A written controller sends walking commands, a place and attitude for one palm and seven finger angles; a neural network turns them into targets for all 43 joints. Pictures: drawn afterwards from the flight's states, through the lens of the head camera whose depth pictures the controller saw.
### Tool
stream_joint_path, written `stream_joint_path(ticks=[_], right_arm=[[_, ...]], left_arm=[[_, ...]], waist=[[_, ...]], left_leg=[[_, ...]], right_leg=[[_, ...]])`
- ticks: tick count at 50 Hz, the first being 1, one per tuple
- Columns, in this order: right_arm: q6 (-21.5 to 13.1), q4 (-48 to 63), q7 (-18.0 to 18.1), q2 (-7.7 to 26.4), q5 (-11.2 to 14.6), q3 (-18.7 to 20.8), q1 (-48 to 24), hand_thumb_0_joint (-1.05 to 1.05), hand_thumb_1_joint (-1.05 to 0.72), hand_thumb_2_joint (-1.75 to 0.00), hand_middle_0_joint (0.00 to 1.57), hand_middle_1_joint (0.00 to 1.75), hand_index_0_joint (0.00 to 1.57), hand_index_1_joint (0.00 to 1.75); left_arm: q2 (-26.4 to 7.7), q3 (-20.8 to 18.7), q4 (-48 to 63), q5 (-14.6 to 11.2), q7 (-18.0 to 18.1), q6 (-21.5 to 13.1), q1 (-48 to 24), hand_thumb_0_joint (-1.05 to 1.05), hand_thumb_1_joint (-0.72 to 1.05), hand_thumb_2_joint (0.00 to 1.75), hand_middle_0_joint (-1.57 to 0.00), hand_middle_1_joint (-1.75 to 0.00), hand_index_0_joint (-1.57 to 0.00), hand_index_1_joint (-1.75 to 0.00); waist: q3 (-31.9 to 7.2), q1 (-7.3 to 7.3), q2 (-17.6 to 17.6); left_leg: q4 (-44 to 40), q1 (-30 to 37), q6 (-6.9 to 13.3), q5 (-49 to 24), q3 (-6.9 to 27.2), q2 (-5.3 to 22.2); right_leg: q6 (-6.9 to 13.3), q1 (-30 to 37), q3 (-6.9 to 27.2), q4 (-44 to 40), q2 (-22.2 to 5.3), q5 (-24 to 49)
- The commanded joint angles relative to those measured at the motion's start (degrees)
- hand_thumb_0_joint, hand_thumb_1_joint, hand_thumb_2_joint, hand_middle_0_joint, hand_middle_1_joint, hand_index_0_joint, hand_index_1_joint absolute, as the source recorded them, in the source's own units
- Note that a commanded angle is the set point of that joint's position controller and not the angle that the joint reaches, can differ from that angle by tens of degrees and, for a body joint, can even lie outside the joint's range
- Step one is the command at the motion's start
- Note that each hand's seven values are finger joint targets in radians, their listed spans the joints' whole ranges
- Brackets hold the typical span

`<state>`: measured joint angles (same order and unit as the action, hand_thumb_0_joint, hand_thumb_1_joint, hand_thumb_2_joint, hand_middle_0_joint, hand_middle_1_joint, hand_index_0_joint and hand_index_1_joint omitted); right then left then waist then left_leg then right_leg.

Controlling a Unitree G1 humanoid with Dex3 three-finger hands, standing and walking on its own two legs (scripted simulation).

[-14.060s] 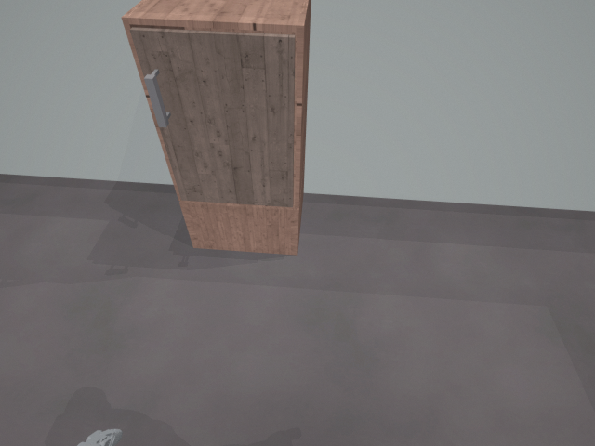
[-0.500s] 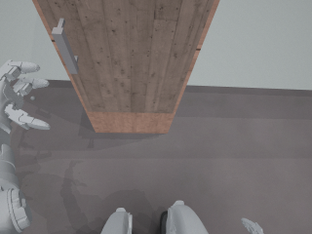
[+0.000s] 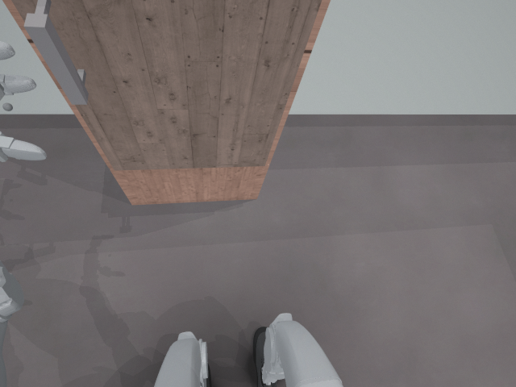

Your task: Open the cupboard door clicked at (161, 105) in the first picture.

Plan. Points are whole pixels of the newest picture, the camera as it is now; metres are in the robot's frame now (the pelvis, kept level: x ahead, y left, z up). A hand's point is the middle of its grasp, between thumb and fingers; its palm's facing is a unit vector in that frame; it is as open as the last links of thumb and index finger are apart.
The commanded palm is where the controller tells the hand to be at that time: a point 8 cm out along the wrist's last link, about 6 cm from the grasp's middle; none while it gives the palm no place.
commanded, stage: move the hooked fingers beside the handle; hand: left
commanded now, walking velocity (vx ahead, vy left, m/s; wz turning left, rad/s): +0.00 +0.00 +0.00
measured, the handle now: (63, 54) +0.60 +0.26 +0.05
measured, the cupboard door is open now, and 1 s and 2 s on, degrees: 0 0 0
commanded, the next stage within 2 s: slide the fingers in behind the handle in 1.08 s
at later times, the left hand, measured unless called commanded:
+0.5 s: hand (13, 78) +0.54 +0.31 +0.06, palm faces +0.02 -1.00 -0.02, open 14.0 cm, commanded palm +0.52 +0.33 +0.06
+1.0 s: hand (8, 87) +0.52 +0.31 +0.06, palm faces +0.03 -1.00 -0.02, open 14.0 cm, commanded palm +0.51 +0.34 +0.06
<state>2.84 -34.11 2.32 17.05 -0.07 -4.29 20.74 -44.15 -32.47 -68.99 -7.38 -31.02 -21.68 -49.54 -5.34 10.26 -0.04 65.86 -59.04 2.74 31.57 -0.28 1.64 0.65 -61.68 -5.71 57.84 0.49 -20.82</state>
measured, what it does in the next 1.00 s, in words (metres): stands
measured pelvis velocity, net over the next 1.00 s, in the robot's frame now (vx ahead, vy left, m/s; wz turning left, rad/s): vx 0.01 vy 0.01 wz -0.02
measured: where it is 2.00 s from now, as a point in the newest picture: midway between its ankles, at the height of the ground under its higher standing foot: outside the picture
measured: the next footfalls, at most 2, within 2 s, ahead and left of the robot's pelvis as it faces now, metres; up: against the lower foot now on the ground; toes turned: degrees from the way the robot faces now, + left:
none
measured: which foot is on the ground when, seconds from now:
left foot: down 0.00-1.00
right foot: down 0.00-1.00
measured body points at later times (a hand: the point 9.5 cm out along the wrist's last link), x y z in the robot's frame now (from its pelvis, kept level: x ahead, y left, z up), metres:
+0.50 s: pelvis +0.01 +0.01 -0.01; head +0.20 +0.05 +0.40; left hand +0.53 +0.36 +0.07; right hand -0.01 -0.26 -0.09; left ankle -0.01 +0.08 -0.65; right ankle +0.06 -0.12 -0.65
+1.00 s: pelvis +0.01 +0.01 +0.00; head +0.19 +0.06 +0.41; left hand +0.52 +0.36 +0.07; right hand +0.02 -0.27 -0.09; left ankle -0.01 +0.08 -0.65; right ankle +0.06 -0.12 -0.65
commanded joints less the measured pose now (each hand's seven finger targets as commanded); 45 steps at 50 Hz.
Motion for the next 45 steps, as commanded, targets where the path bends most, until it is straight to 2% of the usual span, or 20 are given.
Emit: stream_joint_path(ticks=[1,2,8,9,12,15,18,24,28,29,30,31,32,35,37,39,40,41,42,45], right_arm=[[-0.44,3.06,0.63,11.88,-0.25,3.9,9.98,0.0,-0.9,-0.9,0.2,0.3,0.2,0.3],[-0.27,3.14,0.72,12.01,-0.29,3.74,10.22,0.0,-0.9,-0.9,0.2,0.3,0.2,0.3],[0.95,3.37,0.45,12.54,-0.56,3.19,12.0,0.0,-0.9,-0.9,0.2,0.3,0.2,0.3],[1.19,3.18,0.34,12.44,-0.58,3.12,12.1,0.0,-0.9,-0.9,0.2,0.3,0.2,0.3],[1.7,3.49,0.37,12.64,-0.56,2.87,12.8,0.0,-0.9,-0.9,0.2,0.3,0.2,0.3],[2.43,2.98,-0.03,12.57,-0.58,2.67,13.61,0.0,-0.9,-0.9,0.2,0.3,0.2,0.3],[3.06,3.51,-0.39,12.69,-0.82,3.12,14.48,0.0,-0.9,-0.9,0.2,0.3,0.2,0.3],[3.74,3.75,-1.29,12.25,-0.98,3.85,14.72,0.0,-0.9,-0.9,0.2,0.3,0.2,0.3],[3.63,3.54,-1.72,11.82,-1.05,4.06,14.51,0.0,-0.9,-0.9,0.2,0.3,0.2,0.3],[3.59,3.38,-1.77,11.79,-1.07,4.04,14.41,0.0,-0.9,-0.9,0.2,0.3,0.2,0.3],[3.61,3.53,-1.71,11.83,-1.14,4.08,14.33,0.0,-0.9,-0.9,0.2,0.3,0.2,0.3],[3.67,3.79,-1.83,11.66,-1.0,4.03,14.27,0.0,-0.9,-0.9,0.2,0.3,0.2,0.3],[3.71,3.95,-1.85,11.5,-0.92,4.09,14.27,0.0,-0.9,-0.9,0.2,0.3,0.2,0.3],[3.97,3.22,-1.8,11.47,-0.86,4.09,14.03,0.0,-0.9,-0.9,0.2,0.3,0.2,0.3],[3.82,3.46,-1.46,11.8,-0.83,4.28,13.96,0.0,-0.9,-0.9,0.2,0.3,0.2,0.3],[3.71,3.17,-1.33,11.69,-0.77,4.19,13.65,0.0,-0.9,-0.9,0.2,0.3,0.2,0.3],[3.69,3.43,-1.25,11.68,-0.77,4.09,13.4,0.0,-0.9,-0.9,0.2,0.3,0.2,0.3],[3.72,3.34,-1.24,11.59,-0.64,3.97,13.17,0.0,-0.9,-0.9,0.2,0.3,0.2,0.3],[3.64,3.4,-1.05,11.6,-0.68,3.96,13.19,0.0,-0.9,-0.9,0.2,0.3,0.2,0.3],[3.49,3.15,-0.99,11.88,-0.92,4.16,13.13,0.0,-0.9,-0.9,0.2,0.3,0.2,0.3]], left_arm=[[-22.64,-3.43,9.74,-0.38,0.51,-3.25,-24.16,0.0,-0.5,0.3,-0.3,-1.2,-0.3,-1.2],[-23.41,-3.46,8.87,-0.16,0.37,-3.15,-25.56,0.0,-0.5,0.3,-0.3,-1.2,-0.3,-1.2],[-28.67,-4.39,8.63,2.39,-0.17,-1.73,-28.12,0.0,-0.5,0.3,-0.3,-1.2,-0.3,-1.2],[-27.67,-3.52,8.69,2.21,-0.29,-1.48,-29.26,0.0,-0.5,0.3,-0.3,-1.2,-0.3,-1.2],[-28.25,-4.15,6.89,1.76,-0.85,-0.55,-29.87,0.0,-0.5,0.3,-0.3,-1.2,-0.3,-1.2],[-27.53,-2.81,6.55,2.49,-0.92,0.54,-31.28,0.0,-0.5,0.3,-0.3,-1.2,-0.3,-1.2],[-27.96,-4.02,8.13,2.68,-1.08,0.92,-26.01,0.0,-0.5,0.3,-0.3,-1.2,-0.3,-1.2],[-27.97,-6.48,14.75,0.82,-0.35,0.14,-25.76,0.0,-0.5,0.3,-0.3,-1.2,-0.3,-1.2],[-27.65,-7.03,15.0,1.26,0.93,-0.13,-23.61,0.0,-0.5,0.3,-0.3,-1.2,-0.3,-1.2],[-27.19,-6.71,14.41,1.3,1.14,-0.11,-23.91,0.0,-0.5,0.3,-0.3,-1.2,-0.3,-1.2],[-28.29,-7.36,14.14,1.73,1.39,-0.1,-22.64,0.0,-0.5,0.3,-0.3,-1.2,-0.3,-1.2],[-26.78,-6.32,14.19,1.77,1.41,-0.07,-21.94,0.0,-0.5,0.3,-0.3,-1.2,-0.3,-1.2],[-25.09,-5.3,15.15,1.45,1.2,-0.39,-21.74,0.0,-0.5,0.3,-0.3,-1.2,-0.3,-1.2],[-21.96,-3.02,13.0,0.85,0.57,-0.18,-21.72,0.0,-0.5,0.3,-0.3,-1.2,-0.3,-1.2],[-23.05,-4.09,11.86,0.5,0.07,-0.5,-21.33,0.0,-0.5,0.3,-0.3,-1.2,-0.3,-1.2],[-21.52,-2.95,10.24,0.05,-0.34,-0.6,-21.96,0.0,-0.5,0.3,-0.3,-1.2,-0.3,-1.2],[-21.69,-2.95,9.52,0.31,-0.4,-0.68,-21.34,0.0,-0.5,0.3,-0.3,-1.2,-0.3,-1.2],[-20.23,-1.45,9.25,0.24,-0.37,-0.79,-22.57,0.0,-0.5,0.3,-0.3,-1.2,-0.3,-1.2],[-20.49,-1.39,10.17,0.37,-0.38,-1.39,-23.85,0.0,-0.5,0.3,-0.3,-1.2,-0.3,-1.2],[-22.76,-2.77,10.99,0.87,0.13,-2.24,-24.87,0.0,-0.5,0.3,-0.3,-1.2,-0.3,-1.2]], waist=[[-27.88,0.24,-12.28],[-27.23,0.75,-11.43],[-31.7,0.95,-17.01],[-32.12,1.66,-17.94],[-31.42,2.7,-15.01],[-31.03,3.07,-18.01],[-33.84,1.75,-17.78],[-35.95,1.08,-18.34],[-33.65,0.68,-19.25],[-32.42,1.05,-18.25],[-31.45,0.43,-17.8],[-31.44,0.52,-17.58],[-31.78,0.51,-19.51],[-28.45,1.63,-17.12],[-28.55,1.46,-15.91],[-27.54,2.11,-14.26],[-26.94,1.63,-14.43],[-25.88,2.45,-13.63],[-25.97,2.36,-15.87],[-28.68,1.83,-16.95]], left_leg=[[-7.3,13.06,-1.73,-26.57,4.57,0.24],[-7.13,12.42,-1.66,-26.16,4.89,0.29],[-5.78,16.18,-2.34,-32.55,5.76,0.86],[-5.24,16.67,-2.28,-33.19,5.74,0.99],[-4.57,14.97,-1.71,-33.46,6.08,1.11],[-4.63,16.84,-2.29,-35.04,6.59,1.47],[-4.69,19.98,-2.69,-40.75,6.95,1.87],[-5.36,22.95,-3.04,-44.66,7.28,2.25],[-5.97,23.1,-2.91,-43.99,6.53,2.2],[-5.99,22.18,-2.76,-42.92,6.42,2.14],[-6.49,21.36,-2.71,-42.53,6.32,2.0],[-6.83,21.71,-2.61,-42.08,6.25,1.94],[-6.76,23.46,-2.85,-44.46,6.34,2.02],[-7.14,22.98,-2.72,-42.04,6.15,2.14],[-7.13,21.54,-2.46,-41.14,6.21,1.86],[-7.16,20.47,-2.31,-39.3,6.01,1.78],[-7.26,19.35,-2.24,-37.89,5.72,1.59],[-7.23,18.51,-1.98,-35.69,5.56,1.5],[-7.07,19.77,-2.46,-37.52,5.94,1.57],[-6.39,20.73,-2.94,-37.98,6.12,1.56]], right_leg=[[0.66,16.9,3.99,-2.78,1.9,11.23],[0.91,16.53,3.73,-2.39,2.06,11.19],[0.83,14.32,3.11,-1.26,2.22,13.19],[0.71,13.45,3.17,-1.29,2.2,13.63],[0.67,13.58,2.82,-1.07,2.45,14.73],[0.57,10.98,2.38,-1.41,2.54,13.65],[0.5,11.6,2.14,-1.41,2.64,15.69],[0.6,13.18,1.91,-2.1,3.0,17.68],[0.74,13.69,2.1,-2.84,3.26,17.57],[0.6,13.72,2.1,-3.08,3.24,17.43],[0.68,15.05,2.14,-3.38,3.24,17.36],[0.59,15.11,2.11,-3.56,3.28,17.05],[0.84,14.19,2.12,-3.47,3.27,17.77],[0.47,12.81,1.86,-4.4,3.36,16.11],[0.81,14.06,2.04,-4.06,3.35,16.61],[0.56,13.86,2.09,-4.28,3.29,16.15],[0.62,14.26,2.18,-4.15,3.21,15.54],[0.51,13.47,2.3,-4.29,3.23,14.63],[0.85,12.27,2.1,-3.71,3.11,14.84],[0.86,12.23,2.26,-3.2,3.11,14.32]])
